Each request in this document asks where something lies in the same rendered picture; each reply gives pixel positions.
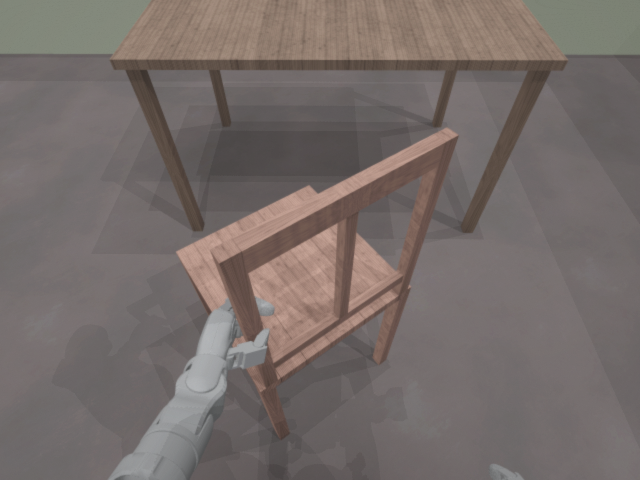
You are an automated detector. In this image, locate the left robot hand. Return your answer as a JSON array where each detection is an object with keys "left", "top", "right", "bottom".
[{"left": 195, "top": 296, "right": 275, "bottom": 371}]

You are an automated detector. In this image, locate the left robot forearm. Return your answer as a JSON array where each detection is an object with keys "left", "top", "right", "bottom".
[{"left": 108, "top": 354, "right": 228, "bottom": 480}]

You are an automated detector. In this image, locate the table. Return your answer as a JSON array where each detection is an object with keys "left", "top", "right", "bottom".
[{"left": 109, "top": 0, "right": 568, "bottom": 233}]

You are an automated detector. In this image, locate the chair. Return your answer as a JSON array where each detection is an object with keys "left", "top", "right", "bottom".
[{"left": 176, "top": 127, "right": 459, "bottom": 440}]

